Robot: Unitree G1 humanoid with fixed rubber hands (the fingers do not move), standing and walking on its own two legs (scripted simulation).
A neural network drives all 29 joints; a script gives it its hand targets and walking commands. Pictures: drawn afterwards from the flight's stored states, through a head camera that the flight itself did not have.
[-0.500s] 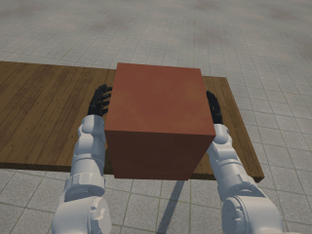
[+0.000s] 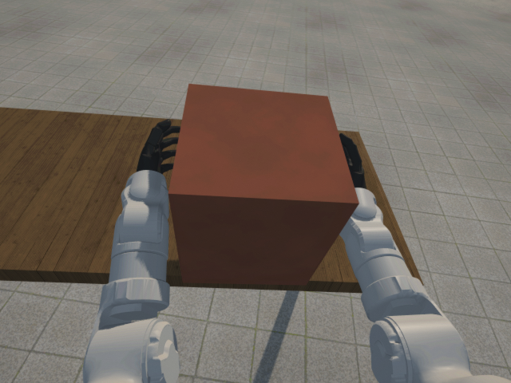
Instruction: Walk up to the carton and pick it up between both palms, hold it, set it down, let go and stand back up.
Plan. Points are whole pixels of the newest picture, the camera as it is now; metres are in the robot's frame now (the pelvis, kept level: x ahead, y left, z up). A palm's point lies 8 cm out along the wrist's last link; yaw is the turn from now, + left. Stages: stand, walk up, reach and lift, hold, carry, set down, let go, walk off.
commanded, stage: reach and lift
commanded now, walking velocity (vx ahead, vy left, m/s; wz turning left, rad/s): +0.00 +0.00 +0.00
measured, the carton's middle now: (252, 193) +0.39 +0.00 +0.11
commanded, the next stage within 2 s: hold in 1.68 s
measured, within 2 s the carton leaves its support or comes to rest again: neither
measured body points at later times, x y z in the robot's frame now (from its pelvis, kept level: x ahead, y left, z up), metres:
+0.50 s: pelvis -0.01 +0.00 +0.00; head -0.05 +0.03 +0.45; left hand +0.39 +0.16 +0.19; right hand +0.38 -0.16 +0.19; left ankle +0.03 +0.12 -0.75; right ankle -0.01 -0.12 -0.75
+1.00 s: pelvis -0.01 +0.00 +0.00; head -0.06 +0.03 +0.44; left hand +0.39 +0.16 +0.22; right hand +0.39 -0.16 +0.22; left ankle +0.03 +0.12 -0.75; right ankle -0.01 -0.12 -0.75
